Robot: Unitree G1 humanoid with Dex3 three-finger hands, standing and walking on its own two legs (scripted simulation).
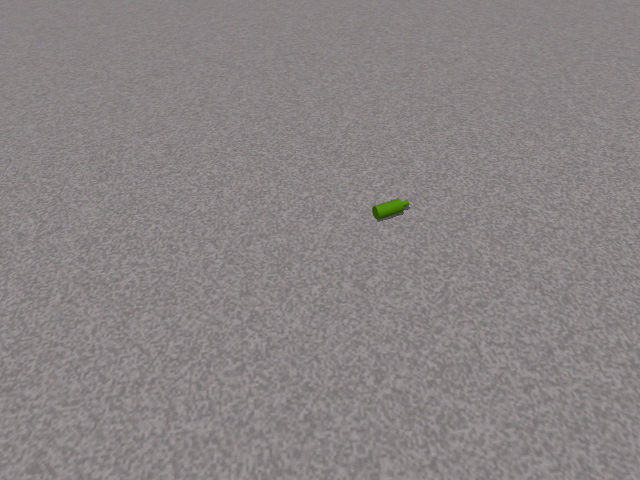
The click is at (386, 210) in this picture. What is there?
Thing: lying bottle
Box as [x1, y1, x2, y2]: [372, 199, 408, 219]
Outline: 408,201 406,200 402,202 399,199 395,199 373,206 372,211 376,219 402,211 402,207 407,205
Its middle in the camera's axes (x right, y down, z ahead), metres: +0.31 -0.16 +1.76
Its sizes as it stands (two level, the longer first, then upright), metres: 0.164 0.062 0.062
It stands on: the floor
